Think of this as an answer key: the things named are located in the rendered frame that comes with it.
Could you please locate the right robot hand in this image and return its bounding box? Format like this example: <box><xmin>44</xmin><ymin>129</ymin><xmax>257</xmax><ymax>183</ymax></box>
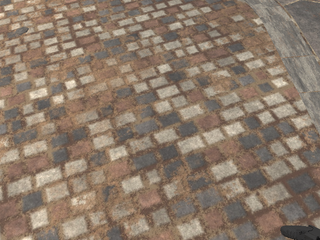
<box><xmin>280</xmin><ymin>225</ymin><xmax>320</xmax><ymax>240</ymax></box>

